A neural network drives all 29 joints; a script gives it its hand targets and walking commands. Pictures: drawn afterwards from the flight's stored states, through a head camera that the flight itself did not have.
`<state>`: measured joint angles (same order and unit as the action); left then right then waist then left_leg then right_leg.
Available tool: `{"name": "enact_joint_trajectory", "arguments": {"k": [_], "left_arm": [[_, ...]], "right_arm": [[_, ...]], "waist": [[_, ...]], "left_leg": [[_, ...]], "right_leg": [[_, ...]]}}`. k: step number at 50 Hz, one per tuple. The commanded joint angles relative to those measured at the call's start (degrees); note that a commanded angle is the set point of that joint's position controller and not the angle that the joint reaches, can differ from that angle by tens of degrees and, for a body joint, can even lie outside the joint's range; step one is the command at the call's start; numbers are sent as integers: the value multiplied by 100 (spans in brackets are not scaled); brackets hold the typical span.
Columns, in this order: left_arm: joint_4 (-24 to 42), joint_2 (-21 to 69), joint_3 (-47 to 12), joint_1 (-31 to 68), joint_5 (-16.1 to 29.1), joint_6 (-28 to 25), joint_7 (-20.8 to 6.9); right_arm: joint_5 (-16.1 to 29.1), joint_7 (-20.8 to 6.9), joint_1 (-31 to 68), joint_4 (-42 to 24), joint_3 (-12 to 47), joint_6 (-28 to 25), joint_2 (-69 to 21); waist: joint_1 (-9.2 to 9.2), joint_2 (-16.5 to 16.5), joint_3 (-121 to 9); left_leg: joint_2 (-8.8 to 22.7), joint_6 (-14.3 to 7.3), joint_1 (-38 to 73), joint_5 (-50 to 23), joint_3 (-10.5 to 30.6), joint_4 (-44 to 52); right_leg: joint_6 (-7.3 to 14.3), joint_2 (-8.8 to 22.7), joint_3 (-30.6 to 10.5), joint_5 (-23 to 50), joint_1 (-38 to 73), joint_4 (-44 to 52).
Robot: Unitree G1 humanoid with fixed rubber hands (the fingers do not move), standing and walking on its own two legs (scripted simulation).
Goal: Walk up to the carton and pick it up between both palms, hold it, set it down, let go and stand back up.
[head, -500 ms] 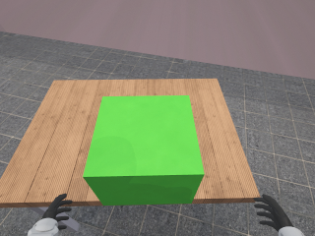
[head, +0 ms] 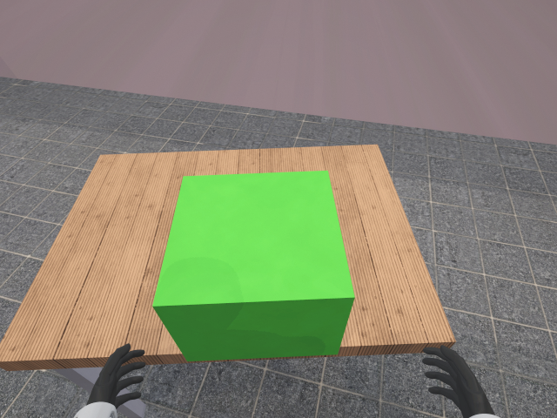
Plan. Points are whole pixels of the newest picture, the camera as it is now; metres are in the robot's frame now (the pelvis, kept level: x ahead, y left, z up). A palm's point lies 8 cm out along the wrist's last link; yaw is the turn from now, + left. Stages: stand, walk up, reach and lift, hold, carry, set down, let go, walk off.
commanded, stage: reach and lift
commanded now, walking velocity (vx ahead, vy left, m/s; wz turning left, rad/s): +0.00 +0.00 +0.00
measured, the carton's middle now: (259, 263) +0.38 +0.07 -0.04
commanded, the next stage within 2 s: none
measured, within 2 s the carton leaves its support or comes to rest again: neither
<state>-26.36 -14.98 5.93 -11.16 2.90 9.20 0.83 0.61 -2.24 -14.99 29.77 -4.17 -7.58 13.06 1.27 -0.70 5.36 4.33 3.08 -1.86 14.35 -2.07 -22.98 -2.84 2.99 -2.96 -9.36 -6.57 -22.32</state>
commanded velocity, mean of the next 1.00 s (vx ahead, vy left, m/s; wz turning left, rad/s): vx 0.00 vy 0.00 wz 0.00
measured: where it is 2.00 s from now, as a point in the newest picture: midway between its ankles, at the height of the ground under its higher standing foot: outside the picture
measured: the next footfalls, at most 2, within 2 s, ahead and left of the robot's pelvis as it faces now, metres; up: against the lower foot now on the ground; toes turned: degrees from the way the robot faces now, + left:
none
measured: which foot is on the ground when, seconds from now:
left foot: down 0.00-1.00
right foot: down 0.00-1.00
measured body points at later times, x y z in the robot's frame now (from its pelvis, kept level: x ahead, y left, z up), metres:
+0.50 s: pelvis +0.03 +0.01 +0.00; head +0.02 +0.00 +0.45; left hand +0.19 +0.28 -0.03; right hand +0.21 -0.21 -0.05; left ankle -0.01 +0.15 -0.74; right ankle +0.04 -0.16 -0.74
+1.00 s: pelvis +0.02 +0.01 +0.00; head +0.01 +0.00 +0.45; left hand +0.20 +0.27 -0.01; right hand +0.23 -0.20 -0.03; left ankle -0.01 +0.15 -0.74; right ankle +0.04 -0.16 -0.74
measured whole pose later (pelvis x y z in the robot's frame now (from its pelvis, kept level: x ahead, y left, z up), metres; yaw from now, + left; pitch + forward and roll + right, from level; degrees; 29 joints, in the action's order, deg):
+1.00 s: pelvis +0.02 +0.01 +0.00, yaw +2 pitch -6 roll -1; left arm -27.1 -17.1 -2.9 -13.3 14.2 -20.6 -0.1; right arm 13.4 0.4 -12.5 31.0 1.4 -24.9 11.3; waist 2.1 -1.8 3.8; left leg 3.5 2.7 -2.6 16.4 0.1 -24.6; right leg -3.0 4.0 -0.9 -11.2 -5.2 -21.8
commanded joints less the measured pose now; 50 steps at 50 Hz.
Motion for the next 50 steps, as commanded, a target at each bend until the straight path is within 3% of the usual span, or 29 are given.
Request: {"name": "enact_joint_trajectory", "arguments": {"k": [1,2,3,5,8,11,14,17,18,20,21,22,23,24,27,28,30,34,35,37,38,40,41,42,43,44,46,49,50], "left_arm": [[908,-779,107,478,129,-654,22],[880,-761,226,403,109,-740,53],[903,-917,264,452,126,-850,16],[574,-815,125,266,170,-1005,-37],[682,-811,138,115,308,-1341,-113],[659,-908,130,14,431,-1689,-186],[603,-892,15,-65,613,-2002,-233],[759,-955,-93,-7,723,-2397,-260],[881,-911,-122,-56,748,-2449,-267],[628,-844,-237,-105,781,-2593,-253],[523,-830,-204,-282,765,-2622,-261],[613,-758,-279,-188,741,-2684,-294],[616,-802,-214,-303,814,-2732,-279],[827,-675,-373,-280,813,-2786,-243],[724,-623,-402,-469,861,-2971,-266],[752,-700,-332,-337,892,-3041,-261],[693,-683,-291,-362,822,-3149,-239],[672,-562,-379,-305,779,-3254,-200],[682,-537,-426,-390,808,-3275,-190],[727,-507,-544,-298,792,-3284,-181],[608,-540,-578,-176,833,-3279,-164],[931,-594,-691,-27,959,-3341,-100],[844,-725,-599,-74,971,-3378,-76],[918,-754,-585,49,988,-3379,-75],[892,-819,-455,1,976,-3384,-53],[1076,-874,-600,225,1123,-3373,-50],[765,-783,-595,530,1092,-3272,-55],[675,-876,-569,602,1212,-3108,-116],[566,-890,-619,941,1309,-3033,-133]], "right_arm": [[138,108,290,-655,-163,-342,440],[101,99,252,-708,-204,-381,381],[118,163,317,-800,-167,-429,315],[109,203,171,-668,-109,-536,277],[259,280,168,-556,5,-723,182],[360,356,58,-681,72,-943,73],[483,375,98,-398,105,-1186,152],[651,379,174,-485,132,-1510,131],[606,376,104,-511,77,-1605,138],[749,349,150,-255,132,-1756,235],[788,328,99,-147,224,-1781,264],[837,339,29,-7,235,-1835,284],[910,320,97,-280,211,-1975,215],[1057,326,141,-209,152,-1989,298],[1175,294,-74,-96,361,-2242,296],[1275,257,151,-251,476,-2300,328],[1229,234,185,-171,379,-2392,320],[1467,166,198,-118,561,-2437,295],[1322,167,153,-229,429,-2445,266],[1270,149,157,-145,415,-2361,198],[1320,138,336,-261,477,-2307,292],[1249,165,441,-454,291,-2309,413],[1289,156,425,-519,315,-2302,321],[1201,170,461,-401,216,-2238,415],[1221,199,411,-567,299,-2245,250],[1265,222,536,-606,297,-2199,336],[1297,253,806,-505,380,-2042,358],[1362,313,991,-728,388,-1789,221],[1296,325,1185,-591,470,-1682,359]], "waist": [[-30,-165,-286],[-38,-326,-266],[86,-203,-240],[79,-59,-199],[22,-58,-277],[115,198,-267],[28,93,-424],[103,-45,-485],[18,73,-545],[-40,-103,-476],[19,-90,-263],[10,-311,-286],[86,-167,-328],[22,-320,-449],[21,-89,-455],[102,-136,-501],[191,-236,-438],[165,-389,-115],[80,-261,-76],[128,-359,-102],[186,-279,-131],[-16,-408,-465],[82,-419,-501],[-35,-349,-475],[142,-314,-552],[17,-286,-767],[-30,-357,-616],[98,-94,-600],[12,-8,-452]], "left_leg": [[-507,-144,-1427,54,-521,871],[-508,-128,-1432,5,-519,798],[-613,-119,-1292,110,-590,720],[-603,-69,-1160,-68,-552,629],[-611,-56,-878,-330,-508,625],[-648,-35,-701,-595,-453,540],[-651,70,-409,-1324,-378,365],[-676,138,-333,-1406,-346,303],[-660,150,-219,-1559,-262,314],[-674,215,-273,-1639,-232,240],[-631,251,-323,-1821,-219,202],[-624,266,-238,-1823,-207,208],[-677,269,-300,-1941,-187,139],[-639,313,-189,-2107,-113,170],[-638,312,-95,-2422,-96,22],[-685,304,-168,-2494,-163,5],[-665,259,-190,-2215,-71,60],[-639,278,-441,-1725,-88,226],[-620,234,-516,-1425,-34,250],[-623,235,-512,-1195,-44,353],[-598,204,-586,-1021,-40,362],[-609,231,-766,-969,19,387],[-601,227,-740,-1067,-31,338],[-601,235,-660,-1046,18,332],[-633,218,-507,-1221,-7,320],[-644,209,-590,-1201,-11,281],[-618,153,-731,-935,3,311],[-588,94,-666,-761,14,323],[-565,90,-779,-641,8,375]], "right_leg": [[274,-528,417,-272,975,333],[335,-549,371,-280,926,291],[286,-466,318,-505,741,444],[299,-505,353,-543,654,492],[254,-443,334,-303,783,497],[242,-449,332,-119,680,512],[312,-466,298,312,655,473],[329,-492,310,233,617,500],[338,-529,391,462,643,464],[406,-566,386,388,674,461],[443,-565,394,384,701,476],[490,-548,383,408,715,494],[457,-597,361,507,719,475],[520,-631,460,641,730,429],[510,-682,429,971,832,390],[483,-635,377,972,807,422],[469,-621,446,738,668,390],[511,-625,421,352,560,446],[515,-627,407,235,575,432],[513,-600,372,-133,469,500],[528,-579,333,-180,422,442],[559,-613,424,-88,567,345],[549,-577,372,45,579,341],[527,-534,396,73,552,296],[478,-532,301,245,621,330],[472,-548,344,334,664,263],[477,-507,335,81,531,272],[464,-459,249,-62,503,332],[448,-454,291,-151,402,301]]}}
